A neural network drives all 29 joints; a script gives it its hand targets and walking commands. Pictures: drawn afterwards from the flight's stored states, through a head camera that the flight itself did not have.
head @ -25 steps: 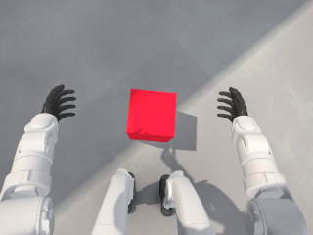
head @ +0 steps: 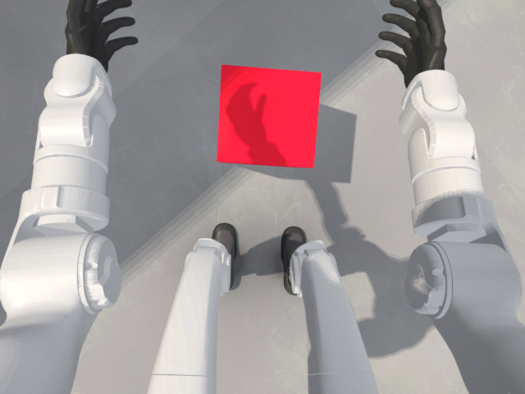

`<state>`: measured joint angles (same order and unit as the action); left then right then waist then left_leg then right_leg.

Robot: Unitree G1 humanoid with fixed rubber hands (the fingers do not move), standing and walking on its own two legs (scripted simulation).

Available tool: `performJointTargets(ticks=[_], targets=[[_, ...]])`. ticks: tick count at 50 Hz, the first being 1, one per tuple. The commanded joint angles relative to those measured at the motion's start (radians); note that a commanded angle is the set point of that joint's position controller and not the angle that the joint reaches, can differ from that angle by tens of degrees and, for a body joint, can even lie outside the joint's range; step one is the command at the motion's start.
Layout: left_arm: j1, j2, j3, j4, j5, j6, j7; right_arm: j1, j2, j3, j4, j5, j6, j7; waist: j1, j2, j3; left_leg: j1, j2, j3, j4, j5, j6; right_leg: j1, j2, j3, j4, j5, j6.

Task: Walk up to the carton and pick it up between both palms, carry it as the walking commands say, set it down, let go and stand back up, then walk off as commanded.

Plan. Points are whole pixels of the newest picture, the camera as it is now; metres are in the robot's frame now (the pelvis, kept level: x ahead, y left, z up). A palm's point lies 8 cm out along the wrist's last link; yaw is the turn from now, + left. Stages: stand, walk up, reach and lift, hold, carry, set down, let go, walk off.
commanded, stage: reach and lift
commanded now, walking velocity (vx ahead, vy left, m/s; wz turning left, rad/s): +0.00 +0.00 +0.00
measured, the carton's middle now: (265, 125) +0.49 -0.02 -0.53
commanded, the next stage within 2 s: none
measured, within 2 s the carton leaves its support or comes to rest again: neither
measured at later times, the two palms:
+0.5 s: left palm (143, 95) +0.50 +0.20 -0.26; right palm (376, 102) +0.49 -0.19 -0.26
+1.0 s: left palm (171, 112) +0.49 +0.19 -0.41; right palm (343, 117) +0.49 -0.18 -0.40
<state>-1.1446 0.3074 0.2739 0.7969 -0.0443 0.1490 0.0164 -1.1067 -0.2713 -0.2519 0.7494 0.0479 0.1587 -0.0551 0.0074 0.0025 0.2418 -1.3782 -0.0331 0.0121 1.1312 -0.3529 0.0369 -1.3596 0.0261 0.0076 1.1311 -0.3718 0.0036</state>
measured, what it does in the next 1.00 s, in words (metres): lowers itself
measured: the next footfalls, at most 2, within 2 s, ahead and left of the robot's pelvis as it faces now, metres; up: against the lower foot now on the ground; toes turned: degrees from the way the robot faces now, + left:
none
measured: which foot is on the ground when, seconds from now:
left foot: down 0.00-1.00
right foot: down 0.00-1.00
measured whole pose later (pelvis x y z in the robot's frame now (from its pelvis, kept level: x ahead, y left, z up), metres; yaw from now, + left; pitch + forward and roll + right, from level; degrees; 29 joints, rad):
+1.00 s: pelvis -0.06 -0.02 -0.25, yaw +0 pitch +29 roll +0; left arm -1.52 0.43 0.11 1.10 -0.22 0.14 0.11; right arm -1.47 -0.33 -0.09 1.01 0.23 0.16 -0.18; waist 0.00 -0.04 0.52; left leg -2.04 -0.02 0.01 2.06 -0.53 0.01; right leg -2.02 0.04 -0.04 2.08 -0.56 -0.02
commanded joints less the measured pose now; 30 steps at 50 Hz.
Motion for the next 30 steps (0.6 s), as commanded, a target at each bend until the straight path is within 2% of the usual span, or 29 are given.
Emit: performJointTargets(ticks=[1,2,3,4,5,6,7,9,10,11,14,16,18,19,20,21,24,28,29,30], targets=[[-0.169,0.096,0.003,-0.248,-0.008,-0.002,0.023,-0.159,-0.164,-0.05,-0.217,-0.004,-0.024,0.003,-0.032,0.03,-1.873,1.004,-0.021,-0.106,0.02,0.804,-0.047,0.441,0.055,-0.032,-0.03,0.576,-0.006],[-0.163,0.103,0.01,-0.276,-0.01,0.001,0.028,-0.171,-0.171,-0.045,-0.262,0.001,-0.024,0.001,-0.023,0.023,-1.916,1.01,-0.025,-0.105,0.035,0.826,-0.047,0.498,0.058,-0.022,-0.015,0.629,-0.009],[-0.198,0.1,-0.004,-0.324,-0.022,0.005,0.034,-0.204,-0.174,-0.042,-0.309,0.01,-0.023,-0.002,-0.029,0.028,-1.974,1.048,-0.027,-0.108,0.053,0.841,-0.046,0.526,0.059,-0.016,-0.004,0.639,-0.013],[-0.204,0.112,0.006,-0.328,-0.023,0.009,0.043,-0.211,-0.171,-0.029,-0.316,0.019,-0.02,-0.006,-0.02,0.012,-1.999,1.049,-0.028,-0.113,0.069,0.855,-0.045,0.552,0.062,-0.012,0.016,0.662,-0.013],[-0.212,0.11,0.006,-0.321,-0.024,0.012,0.047,-0.22,-0.168,-0.02,-0.312,0.025,-0.019,-0.007,-0.019,0.007,-1.991,1.013,-0.029,-0.11,0.085,0.825,-0.044,0.572,0.061,-0.004,0.031,0.651,-0.015],[-0.24,0.114,0.002,-0.251,-0.026,0.027,0.049,-0.249,-0.17,-0.016,-0.257,0.021,-0.004,-0.005,-0.025,-0.003,-1.901,0.939,-0.028,-0.098,0.09,0.718,-0.044,0.564,0.06,-0.013,0.041,0.559,-0.01],[-0.242,0.124,0.01,-0.323,-0.034,0.007,0.056,-0.257,-0.166,-0.009,-0.319,0.049,-0.015,-0.006,-0.002,0.011,-1.924,0.949,-0.035,-0.081,0.112,0.809,-0.048,0.551,0.061,-0.002,0.059,0.634,-0.006],[-0.276,0.111,0.008,-0.27,-0.018,-0.019,0.06,-0.254,-0.144,-0.037,-0.216,0.023,-0.036,-0.007,-0.013,-0.004,-1.71,0.762,-0.026,-0.097,0.151,0.723,-0.04,0.364,0.056,-0.002,0.111,0.557,-0.007],[-0.294,0.108,-0.001,-0.268,-0.015,-0.027,0.06,-0.267,-0.148,-0.044,-0.205,0.029,-0.045,-0.01,-0.026,0.009,-1.695,0.736,-0.031,-0.094,0.17,0.693,-0.043,0.336,0.059,-0.01,0.137,0.543,-0.009],[-0.318,0.122,-0.009,-0.278,-0.016,-0.035,0.065,-0.283,-0.14,-0.037,-0.207,0.04,-0.048,-0.016,-0.017,0.003,-1.709,0.703,-0.034,-0.09,0.192,0.675,-0.039,0.333,0.056,-0.009,0.165,0.543,-0.008],[-0.346,0.145,-0.027,-0.118,-0.018,-0.018,0.068,-0.315,-0.157,-0.024,-0.07,0.041,-0.033,-0.028,-0.024,0.04,-1.642,0.604,-0.035,-0.079,0.262,0.486,-0.047,0.198,0.06,-0.03,0.246,0.362,-0.003],[-0.383,0.16,-0.037,-0.088,-0.038,0.0,0.074,-0.355,-0.176,-0.006,-0.073,0.056,-0.017,-0.037,-0.027,0.029,-1.675,0.55,-0.04,-0.068,0.29,0.4,-0.049,0.203,0.057,-0.044,0.284,0.31,0.003],[-0.433,0.184,-0.055,-0.105,-0.06,0.013,0.083,-0.402,-0.198,-0.001,-0.096,0.07,-0.003,-0.051,-0.031,0.028,-1.78,0.551,-0.049,-0.059,0.335,0.384,-0.05,0.223,0.063,-0.059,0.34,0.301,0.01],[-0.459,0.199,-0.072,-0.077,-0.069,0.025,0.087,-0.425,-0.218,0.007,-0.082,0.081,0.009,-0.061,-0.037,0.035,-1.775,0.53,-0.049,-0.05,0.363,0.338,-0.052,0.199,0.066,-0.065,0.358,0.248,0.009],[-0.482,0.213,-0.081,-0.011,-0.071,0.041,0.089,-0.433,-0.22,0.012,-0.006,0.09,0.03,-0.067,-0.036,0.045,-1.699,0.482,-0.045,-0.039,0.37,0.246,-0.052,0.149,0.064,-0.07,0.368,0.149,0.008],[-0.524,0.216,-0.094,-0.058,-0.096,0.047,0.093,-0.488,-0.232,0.026,-0.067,0.105,0.038,-0.073,-0.042,0.04,-1.766,0.484,-0.046,-0.029,0.389,0.241,-0.053,0.187,0.063,-0.071,0.382,0.158,0.007],[-0.63,0.261,-0.105,-0.121,-0.136,0.067,0.109,-0.586,-0.254,0.059,-0.12,0.145,0.065,-0.098,-0.024,0.03,-1.858,0.439,-0.044,-0.006,0.447,0.206,-0.05,0.207,0.06,-0.076,0.436,0.127,0.006],[-0.681,0.297,-0.12,-0.03,-0.16,0.087,0.108,-0.655,-0.252,0.079,-0.062,0.157,0.093,-0.123,-0.017,0.009,-1.713,0.268,-0.029,0.01,0.496,0.058,-0.038,0.141,0.043,-0.066,0.482,0.016,0.005],[-0.677,0.294,-0.118,-0.009,-0.167,0.089,0.104,-0.657,-0.246,0.092,-0.04,0.165,0.097,-0.124,-0.002,0.015,-1.679,0.221,-0.027,0.021,0.509,0.034,-0.039,0.138,0.038,-0.057,0.491,-0.004,0.002],[-0.697,0.29,-0.124,-0.007,-0.171,0.087,0.103,-0.673,-0.252,0.086,-0.036,0.16,0.095,-0.127,-0.014,0.017,-1.669,0.196,-0.023,0.017,0.519,0.014,-0.039,0.129,0.036,-0.056,0.504,-0.01,0.0]])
